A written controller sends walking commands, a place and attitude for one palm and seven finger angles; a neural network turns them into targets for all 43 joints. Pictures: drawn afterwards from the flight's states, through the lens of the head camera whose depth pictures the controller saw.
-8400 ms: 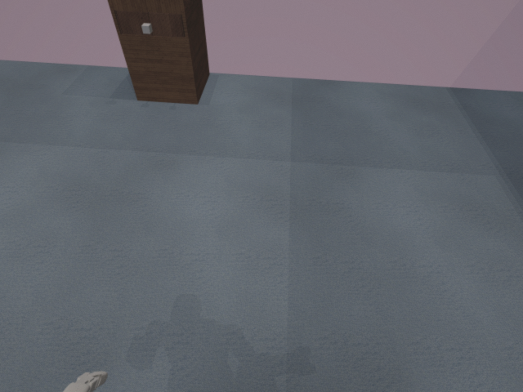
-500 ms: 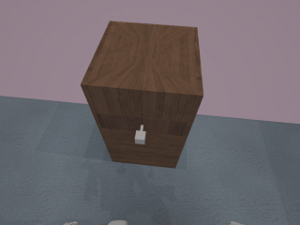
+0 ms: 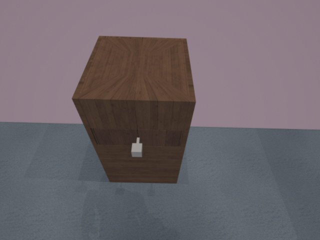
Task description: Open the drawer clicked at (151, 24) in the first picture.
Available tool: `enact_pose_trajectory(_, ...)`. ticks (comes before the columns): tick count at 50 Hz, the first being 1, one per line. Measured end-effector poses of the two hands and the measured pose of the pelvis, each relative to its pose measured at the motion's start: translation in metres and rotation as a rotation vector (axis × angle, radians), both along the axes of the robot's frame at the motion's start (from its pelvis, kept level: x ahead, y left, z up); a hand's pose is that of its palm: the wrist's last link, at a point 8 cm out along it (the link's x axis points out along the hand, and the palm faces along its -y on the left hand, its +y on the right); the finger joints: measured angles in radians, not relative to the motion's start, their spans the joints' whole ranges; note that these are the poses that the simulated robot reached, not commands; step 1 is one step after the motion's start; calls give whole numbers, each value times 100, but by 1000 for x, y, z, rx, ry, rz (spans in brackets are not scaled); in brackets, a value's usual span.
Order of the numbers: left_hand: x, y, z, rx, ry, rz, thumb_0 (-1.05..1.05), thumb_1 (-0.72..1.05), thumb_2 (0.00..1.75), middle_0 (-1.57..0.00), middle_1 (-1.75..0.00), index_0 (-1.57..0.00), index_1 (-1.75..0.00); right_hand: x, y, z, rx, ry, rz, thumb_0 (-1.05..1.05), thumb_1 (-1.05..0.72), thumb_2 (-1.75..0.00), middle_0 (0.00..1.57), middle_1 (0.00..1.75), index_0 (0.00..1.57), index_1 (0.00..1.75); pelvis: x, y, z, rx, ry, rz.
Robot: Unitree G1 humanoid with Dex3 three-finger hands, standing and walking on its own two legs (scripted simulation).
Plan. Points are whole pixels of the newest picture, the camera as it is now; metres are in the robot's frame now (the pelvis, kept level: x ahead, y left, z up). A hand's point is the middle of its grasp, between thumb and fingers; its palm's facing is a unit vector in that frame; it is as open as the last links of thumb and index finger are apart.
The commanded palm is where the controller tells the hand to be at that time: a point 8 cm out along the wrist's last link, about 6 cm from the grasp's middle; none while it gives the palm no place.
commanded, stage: come to a stop and stand still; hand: left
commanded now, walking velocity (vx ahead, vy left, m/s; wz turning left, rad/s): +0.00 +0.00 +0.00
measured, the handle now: (137, 145) +0.52 +0.11 -0.25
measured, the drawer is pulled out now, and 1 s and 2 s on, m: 0.00 0.00 0.00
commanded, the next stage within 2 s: look again from close up in 1.30 s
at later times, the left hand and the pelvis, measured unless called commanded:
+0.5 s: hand out of the picture -0.01 +0.10 -0.17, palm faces +0.06 -0.98 -0.19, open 7.3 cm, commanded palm none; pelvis +0.01 -0.06 +0.00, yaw +1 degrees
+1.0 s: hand out of the picture +0.02 +0.14 -0.18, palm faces +0.05 -0.98 -0.19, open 7.4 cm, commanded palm none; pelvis +0.03 -0.03 +0.00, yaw +1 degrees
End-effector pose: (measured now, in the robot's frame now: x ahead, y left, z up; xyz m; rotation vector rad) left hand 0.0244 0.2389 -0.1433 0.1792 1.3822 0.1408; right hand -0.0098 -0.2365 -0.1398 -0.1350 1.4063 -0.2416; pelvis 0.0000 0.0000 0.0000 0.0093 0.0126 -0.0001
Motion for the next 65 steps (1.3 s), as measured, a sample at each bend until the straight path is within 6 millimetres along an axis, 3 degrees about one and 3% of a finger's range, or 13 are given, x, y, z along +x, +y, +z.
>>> enact_pose_trajectory(5,7,-29,10,30,-60,-6,1,92,90,-20,-30,-20,-30,-29,-16,-14,54,68,-18,1,-91,-90,20,30,20,30,0,-22,0,0,-16,9)
enact_pose_trajectory(13,1,-54,7,32,-52,24,1,94,90,-20,-30,-20,-30,-34,-17,-17,102,93,3,1,-91,-90,20,30,20,30,4,-46,-1,-3,-29,23)
enact_pose_trajectory(20,-22,-73,3,7,18,61,1,93,90,-20,-30,-20,-30,-19,-19,-18,114,98,26,1,-91,-90,20,30,20,30,9,-55,-1,-4,-28,24)
enact_pose_trajectory(30,-43,-93,-2,-47,94,99,1,91,90,-20,-30,-20,-30,22,-29,-15,71,38,54,0,-91,-90,20,30,20,30,20,-53,-1,-3,-28,21)
enact_pose_trajectory(37,-38,-87,-5,-56,94,101,1,90,90,-20,-30,-20,-30,42,-30,-11,40,10,67,1,-92,-90,20,30,20,30,27,-47,-1,-3,-27,19)
enact_pose_trajectory(43,-24,-72,-5,-42,75,87,1,90,90,-20,-30,-20,-30,47,-23,-9,32,3,68,1,-93,-90,20,30,20,30,32,-40,0,-2,-26,16)
enact_pose_trajectory(55,3,-40,-1,-4,25,54,1,90,90,-20,-30,-20,-30,37,-3,-9,50,25,54,1,-92,-90,20,30,20,30,35,-24,1,2,-26,9)
enact_pose_trajectory(65,7,-31,0,-4,16,43,0,90,90,-20,-30,-20,-30,28,10,-8,64,38,46,1,-91,-90,20,30,20,30,34,-15,2,4,-27,7)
